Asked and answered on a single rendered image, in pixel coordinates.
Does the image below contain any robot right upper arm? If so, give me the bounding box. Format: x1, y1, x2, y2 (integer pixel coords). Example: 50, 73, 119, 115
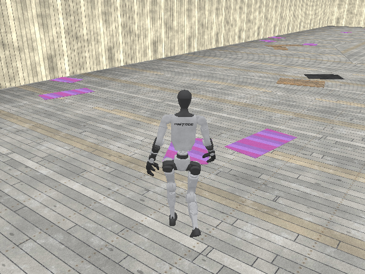
196, 115, 212, 146

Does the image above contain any robot left hand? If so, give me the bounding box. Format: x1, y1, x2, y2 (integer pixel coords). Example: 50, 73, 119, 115
146, 161, 159, 176

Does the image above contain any robot left forearm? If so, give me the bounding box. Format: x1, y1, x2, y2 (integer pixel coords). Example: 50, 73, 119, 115
148, 137, 160, 163

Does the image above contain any robot right foot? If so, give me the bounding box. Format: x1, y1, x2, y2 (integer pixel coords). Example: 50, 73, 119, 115
190, 228, 201, 237

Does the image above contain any robot left foot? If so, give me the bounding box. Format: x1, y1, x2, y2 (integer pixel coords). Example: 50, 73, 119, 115
169, 213, 177, 226

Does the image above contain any robot right hand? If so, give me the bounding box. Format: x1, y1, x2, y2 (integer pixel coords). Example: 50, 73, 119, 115
202, 153, 216, 163

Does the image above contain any robot left upper arm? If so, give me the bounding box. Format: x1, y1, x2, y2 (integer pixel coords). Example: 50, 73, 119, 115
155, 114, 172, 146

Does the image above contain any robot foot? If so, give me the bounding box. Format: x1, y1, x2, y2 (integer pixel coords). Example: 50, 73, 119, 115
169, 213, 177, 226
190, 228, 201, 237

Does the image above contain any robot right forearm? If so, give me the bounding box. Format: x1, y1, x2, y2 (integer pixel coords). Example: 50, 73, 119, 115
205, 138, 215, 156

